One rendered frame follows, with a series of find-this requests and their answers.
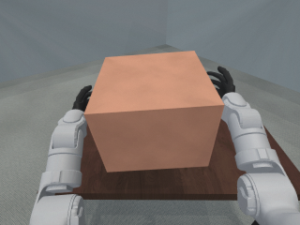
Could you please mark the right robot forearm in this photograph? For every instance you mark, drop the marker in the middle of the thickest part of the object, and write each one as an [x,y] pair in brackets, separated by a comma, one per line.
[253,151]

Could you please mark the left robot hand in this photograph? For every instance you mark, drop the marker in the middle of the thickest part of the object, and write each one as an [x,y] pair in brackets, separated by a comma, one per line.
[82,99]

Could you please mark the carton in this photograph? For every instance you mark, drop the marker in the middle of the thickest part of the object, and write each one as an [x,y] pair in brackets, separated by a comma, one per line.
[154,111]

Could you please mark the right robot hand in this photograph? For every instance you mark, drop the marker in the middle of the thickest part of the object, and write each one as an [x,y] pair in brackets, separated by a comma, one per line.
[225,83]

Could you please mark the left robot forearm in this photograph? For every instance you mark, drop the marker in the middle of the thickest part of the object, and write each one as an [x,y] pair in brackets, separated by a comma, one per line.
[63,169]

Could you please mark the table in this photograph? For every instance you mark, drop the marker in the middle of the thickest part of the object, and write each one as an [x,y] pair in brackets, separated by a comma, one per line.
[215,182]

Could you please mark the robot left upper arm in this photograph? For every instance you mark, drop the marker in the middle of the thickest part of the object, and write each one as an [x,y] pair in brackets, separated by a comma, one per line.
[65,209]

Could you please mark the robot right upper arm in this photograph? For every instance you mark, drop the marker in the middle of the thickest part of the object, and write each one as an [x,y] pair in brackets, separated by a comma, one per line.
[268,197]

